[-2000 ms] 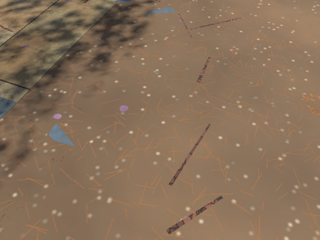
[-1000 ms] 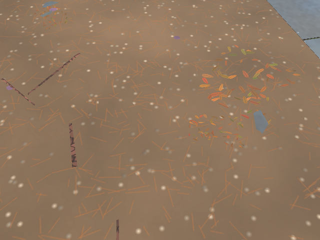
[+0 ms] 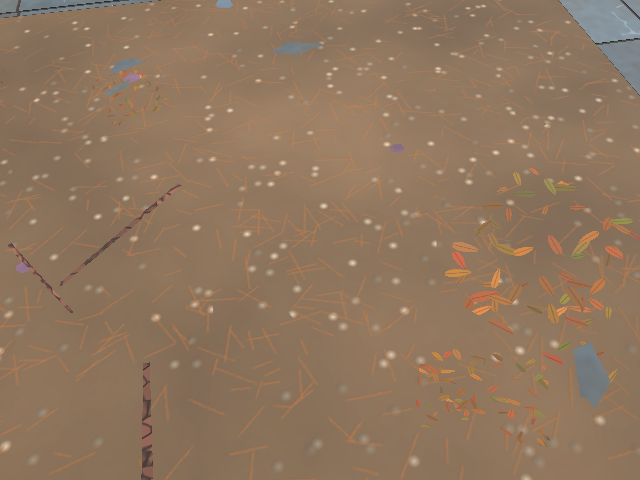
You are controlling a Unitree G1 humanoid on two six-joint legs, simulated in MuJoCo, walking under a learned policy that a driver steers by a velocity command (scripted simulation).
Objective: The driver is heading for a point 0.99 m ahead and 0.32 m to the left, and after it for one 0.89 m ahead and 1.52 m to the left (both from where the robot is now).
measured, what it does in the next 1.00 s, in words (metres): walks ahead: left foot, then right foot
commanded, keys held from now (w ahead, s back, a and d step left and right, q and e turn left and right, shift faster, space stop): w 0.64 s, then w+q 0.36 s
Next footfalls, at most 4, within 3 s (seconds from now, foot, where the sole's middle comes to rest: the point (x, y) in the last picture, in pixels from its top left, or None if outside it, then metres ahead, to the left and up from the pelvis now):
0.16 left None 0.24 0.15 -0.78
0.72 right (406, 452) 0.55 -0.09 -0.78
1.24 left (283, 338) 0.81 0.19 -0.78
1.74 right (315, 228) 1.16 0.14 -0.78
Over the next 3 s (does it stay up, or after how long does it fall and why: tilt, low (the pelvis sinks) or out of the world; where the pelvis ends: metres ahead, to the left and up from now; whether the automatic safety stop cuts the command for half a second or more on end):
stays up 1.38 0.69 0.00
